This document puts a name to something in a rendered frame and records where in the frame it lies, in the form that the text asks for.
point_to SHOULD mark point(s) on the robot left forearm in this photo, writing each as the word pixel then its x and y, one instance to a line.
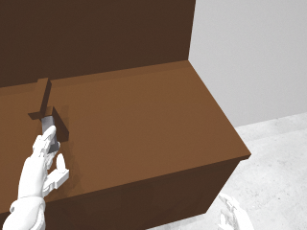
pixel 27 213

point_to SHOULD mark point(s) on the right robot hand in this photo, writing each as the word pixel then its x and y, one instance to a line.
pixel 239 220

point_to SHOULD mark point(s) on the left robot hand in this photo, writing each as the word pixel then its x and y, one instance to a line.
pixel 35 170

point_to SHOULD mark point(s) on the tap lever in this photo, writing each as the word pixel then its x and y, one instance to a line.
pixel 47 122

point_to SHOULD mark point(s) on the counter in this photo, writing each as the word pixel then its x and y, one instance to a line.
pixel 144 141

